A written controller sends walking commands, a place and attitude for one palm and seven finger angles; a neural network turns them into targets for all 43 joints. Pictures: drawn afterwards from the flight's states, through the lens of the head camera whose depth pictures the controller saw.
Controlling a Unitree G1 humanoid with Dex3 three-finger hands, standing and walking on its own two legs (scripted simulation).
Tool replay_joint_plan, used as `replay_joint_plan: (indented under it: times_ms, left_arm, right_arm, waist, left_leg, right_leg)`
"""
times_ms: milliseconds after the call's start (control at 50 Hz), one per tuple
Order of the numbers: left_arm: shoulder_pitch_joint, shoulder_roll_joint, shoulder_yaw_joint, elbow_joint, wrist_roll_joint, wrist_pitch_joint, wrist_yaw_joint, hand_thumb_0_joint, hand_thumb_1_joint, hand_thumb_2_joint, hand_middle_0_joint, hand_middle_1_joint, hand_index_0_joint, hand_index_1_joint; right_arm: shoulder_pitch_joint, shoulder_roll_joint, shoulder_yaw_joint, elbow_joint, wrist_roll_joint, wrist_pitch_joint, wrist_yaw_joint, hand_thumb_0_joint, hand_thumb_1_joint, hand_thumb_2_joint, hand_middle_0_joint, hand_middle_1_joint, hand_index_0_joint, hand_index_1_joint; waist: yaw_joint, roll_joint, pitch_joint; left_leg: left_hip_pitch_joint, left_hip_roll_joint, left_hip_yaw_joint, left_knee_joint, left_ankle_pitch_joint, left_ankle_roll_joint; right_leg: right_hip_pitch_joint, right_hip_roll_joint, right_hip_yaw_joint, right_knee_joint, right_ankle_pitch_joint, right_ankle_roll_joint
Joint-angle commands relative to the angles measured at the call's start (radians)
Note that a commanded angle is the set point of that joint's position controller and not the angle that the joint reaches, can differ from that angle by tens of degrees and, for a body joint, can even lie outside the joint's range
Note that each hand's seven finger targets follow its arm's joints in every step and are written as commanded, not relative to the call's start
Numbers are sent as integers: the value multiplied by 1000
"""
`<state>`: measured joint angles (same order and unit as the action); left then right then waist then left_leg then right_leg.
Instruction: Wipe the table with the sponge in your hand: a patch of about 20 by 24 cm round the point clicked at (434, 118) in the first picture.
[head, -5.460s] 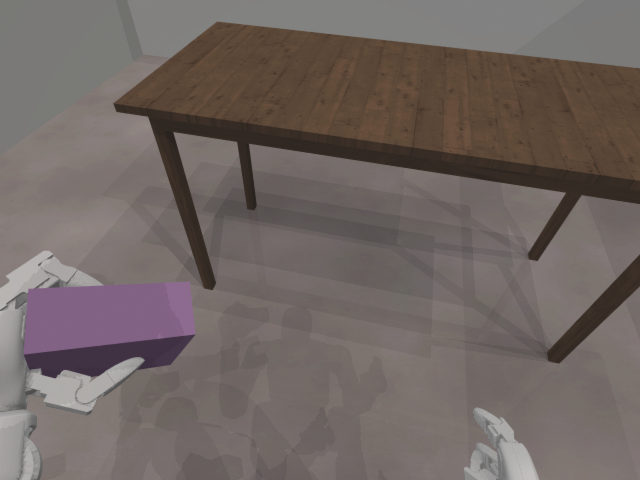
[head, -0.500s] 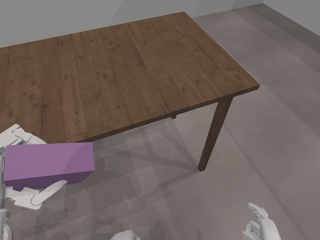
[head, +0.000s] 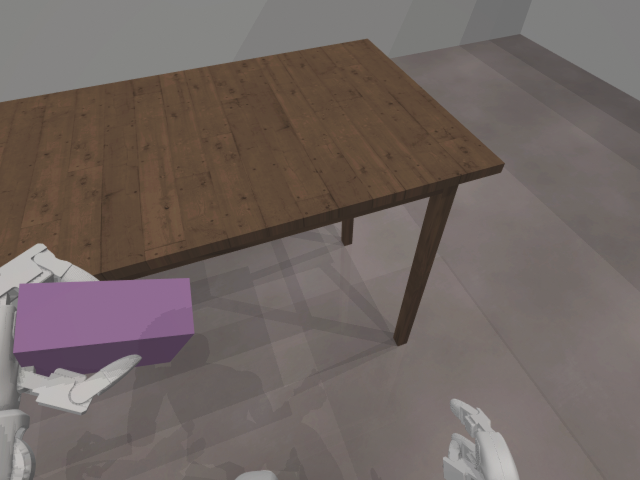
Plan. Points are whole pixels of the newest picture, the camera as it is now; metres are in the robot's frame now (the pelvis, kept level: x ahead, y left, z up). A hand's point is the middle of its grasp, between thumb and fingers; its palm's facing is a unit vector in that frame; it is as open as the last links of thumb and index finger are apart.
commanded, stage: come to a stop and stand still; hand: left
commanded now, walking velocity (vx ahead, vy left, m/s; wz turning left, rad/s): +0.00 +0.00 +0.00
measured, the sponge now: (133, 328) +0.22 +0.20 +0.15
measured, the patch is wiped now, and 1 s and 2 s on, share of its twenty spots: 0.00 0.00 0.00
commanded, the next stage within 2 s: look again from close up in 1.98 s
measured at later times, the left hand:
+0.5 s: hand (39, 425) +0.13 +0.23 +0.16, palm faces +0.43 -0.81 -0.40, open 9.5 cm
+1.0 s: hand out of the picture +0.07 +0.22 +0.16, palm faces +0.44 -0.79 -0.43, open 9.5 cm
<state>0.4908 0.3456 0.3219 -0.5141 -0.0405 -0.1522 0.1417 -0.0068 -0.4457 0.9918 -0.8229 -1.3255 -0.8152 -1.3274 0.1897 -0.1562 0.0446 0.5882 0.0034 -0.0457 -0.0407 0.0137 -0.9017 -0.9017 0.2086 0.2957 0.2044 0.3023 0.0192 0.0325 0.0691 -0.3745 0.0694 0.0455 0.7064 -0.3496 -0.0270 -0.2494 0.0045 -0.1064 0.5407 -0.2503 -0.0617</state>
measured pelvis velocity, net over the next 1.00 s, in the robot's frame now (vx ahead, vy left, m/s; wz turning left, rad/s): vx -0.13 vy -0.02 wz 0.04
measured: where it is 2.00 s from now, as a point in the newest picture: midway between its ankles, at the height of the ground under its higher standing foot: outside the picture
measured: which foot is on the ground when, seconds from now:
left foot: up 0.00-0.16, down 0.18-0.96, up 0.98-1.00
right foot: down 0.00-1.00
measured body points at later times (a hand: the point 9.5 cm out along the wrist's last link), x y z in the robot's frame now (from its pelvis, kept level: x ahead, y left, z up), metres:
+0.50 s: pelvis -0.07 -0.01 +0.00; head -0.07 -0.02 +0.45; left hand +0.10 +0.27 +0.18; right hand +0.10 -0.23 -0.09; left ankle -0.02 +0.12 -0.73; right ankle +0.01 -0.09 -0.73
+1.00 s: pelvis -0.13 -0.02 -0.01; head -0.12 -0.03 +0.44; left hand +0.04 +0.26 +0.19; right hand +0.04 -0.25 -0.11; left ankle -0.04 +0.11 -0.72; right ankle +0.01 -0.09 -0.73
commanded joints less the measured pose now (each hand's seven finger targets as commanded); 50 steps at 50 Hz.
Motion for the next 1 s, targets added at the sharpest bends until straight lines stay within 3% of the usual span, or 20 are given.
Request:
replay_joint_plan:
  times_ms: [0,80,120,140,180,200,220,340,400,460,500,540,620,720,760,820,880,920,940,980]
  left_arm:
    - [-88,185,138,-168,-3,-59,35,0,100,1300,-1200,-1600,-1200,-1600]
    - [-67,188,146,-166,8,-70,38,0,100,1300,-1200,-1600,-1200,-1600]
    - [-93,175,125,-218,8,-77,41,0,100,1300,-1200,-1600,-1200,-1600]
    - [-94,182,126,-239,10,-87,42,0,100,1300,-1200,-1600,-1200,-1600]
    - [-63,191,137,-228,14,-105,43,0,100,1300,-1200,-1600,-1200,-1600]
    - [-75,174,123,-240,22,-109,42,0,100,1300,-1200,-1600,-1200,-1600]
    - [-128,178,119,-267,29,-117,39,0,100,1300,-1200,-1600,-1200,-1600]
    - [-110,146,106,-170,31,-119,33,0,100,1300,-1200,-1600,-1200,-1600]
    - [-128,157,111,-147,29,-112,31,0,100,1300,-1200,-1600,-1200,-1600]
    - [-153,180,117,-182,23,-97,37,0,100,1300,-1200,-1600,-1200,-1600]
    - [-135,180,120,-180,21,-87,44,0,100,1300,-1200,-1600,-1200,-1600]
    - [-113,181,126,-188,15,-84,46,0,100,1300,-1200,-1600,-1200,-1600]
    - [-135,176,122,-213,19,-88,43,0,100,1300,-1200,-1600,-1200,-1600]
    - [-130,163,125,-190,26,-102,37,0,100,1300,-1200,-1600,-1200,-1600]
    - [-86,149,124,-146,26,-100,34,0,100,1300,-1200,-1600,-1200,-1600]
    - [-93,145,118,-143,31,-96,24,0,100,1300,-1200,-1600,-1200,-1600]
    - [-118,180,134,-185,35,-98,27,0,100,1300,-1200,-1600,-1200,-1600]
    - [-166,219,160,-247,33,-96,29,0,100,1300,-1200,-1600,-1200,-1600]
    - [-180,224,156,-268,32,-98,35,0,100,1300,-1200,-1600,-1200,-1600]
    - [-152,203,155,-220,31,-94,40,0,100,1300,-1200,-1600,-1200,-1600]
  right_arm:
    - [-94,-104,-40,-131,-3,-44,-30,0,-900,-900,200,300,200,300]
    - [-80,-124,-54,-137,-5,-47,-43,0,-900,-900,200,300,200,300]
    - [-59,-137,-62,-138,-6,-45,-43,0,-900,-900,200,300,200,300]
    - [-53,-145,-66,-143,-7,-48,-45,0,-900,-900,200,300,200,300]
    - [-66,-166,-69,-148,-4,-55,-48,0,-900,-900,200,300,200,300]
    - [-71,-160,-60,-148,-11,-56,-47,0,-900,-900,200,300,200,300]
    - [-73,-158,-62,-148,-18,-65,-48,0,-900,-900,200,300,200,300]
    - [-45,-169,-77,-132,-2,-97,-36,0,-900,-900,200,300,200,300]
    - [-54,-156,-71,-133,-5,-93,-34,0,-900,-900,200,300,200,300]
    - [-47,-135,-64,-119,-17,-82,-32,0,-900,-900,200,300,200,300]
    - [-54,-123,-58,-113,-19,-74,-31,0,-900,-900,200,300,200,300]
    - [-58,-119,-53,-118,-19,-67,-34,0,-900,-900,200,300,200,300]
    - [-67,-138,-53,-133,-21,-50,-43,0,-900,-900,200,300,200,300]
    - [-62,-153,-68,-143,-12,-66,-44,0,-900,-900,200,300,200,300]
    - [-62,-153,-71,-143,-6,-74,-43,0,-900,-900,200,300,200,300]
    - [-64,-158,-75,-147,0,-78,-36,0,-900,-900,200,300,200,300]
    - [-65,-148,-77,-137,-9,-79,-33,0,-900,-900,200,300,200,300]
    - [-62,-143,-81,-116,-21,-75,-30,0,-900,-900,200,300,200,300]
    - [-68,-123,-69,-102,-27,-73,-30,0,-900,-900,200,300,200,300]
    - [-73,-114,-62,-90,-29,-62,-31,0,-900,-900,200,300,200,300]
  waist:
    - [-11,-170,-123]
    - [3,-152,-139]
    - [-13,-82,-157]
    - [-9,-23,-161]
    - [10,153,-144]
    - [2,231,-110]
    - [0,238,-87]
    - [-12,100,-117]
    - [-8,-12,-66]
    - [-18,-121,-93]
    - [-19,-153,-128]
    - [-19,-134,-140]
    - [-19,16,-66]
    - [-11,136,-104]
    - [-7,123,-115]
    - [-10,105,-100]
    - [-11,-19,-63]
    - [-16,-154,-95]
    - [-19,-197,-120]
    - [-20,-175,-140]
  left_leg:
    - [-23,-28,-19,142,-53,1]
    - [53,-38,9,-74,-34,16]
    - [157,-28,5,-255,65,23]
    - [208,12,-20,-328,117,35]
    - [162,165,-172,-408,177,89]
    - [36,207,-229,-468,121,109]
    - [-42,220,-242,-492,95,111]
    - [-65,123,-103,-375,18,62]
    - [-80,48,-43,-302,-191,42]
    - [78,-23,-7,-97,-80,30]
    - [123,-36,-20,-59,-34,33]
    - [159,-33,-27,-131,-16,37]
    - [51,20,-90,-312,-158,52]
    - [-111,106,-161,-450,-250,73]
    - [-156,131,-161,-454,-244,88]
    - [-222,112,-117,-424,-313,81]
    - [-150,34,-31,-255,-288,52]
    - [44,-54,21,37,-151,15]
    - [105,-64,6,160,-93,17]
    - [101,-61,-1,260,-116,19]
  right_leg:
    - [23,-271,251,-259,128,-64]
    - [61,-253,239,-251,92,-56]
    - [56,-232,209,-219,14,-22]
    - [41,-192,200,-179,-15,9]
    - [10,-82,131,-89,-91,66]
    - [64,-56,84,1,-91,74]
    - [98,-50,77,60,-90,74]
    - [175,-53,90,-48,28,77]
    - [56,-107,194,-170,-188,56]
    - [-111,-224,333,-329,-385,-1]
    - [-113,-247,331,-336,-357,-17]
    - [-108,-216,273,-307,-331,-5]
    - [-94,-122,191,-238,-382,35]
    - [126,-34,99,-26,-153,70]
    - [180,-22,81,32,-94,77]
    - [197,-27,84,34,-142,76]
    - [31,-97,181,-128,-322,42]
    - [-194,-241,377,-321,-527,-25]
    - [-238,-298,426,-370,-550,-55]
    - [-229,-298,372,-376,-502,-64]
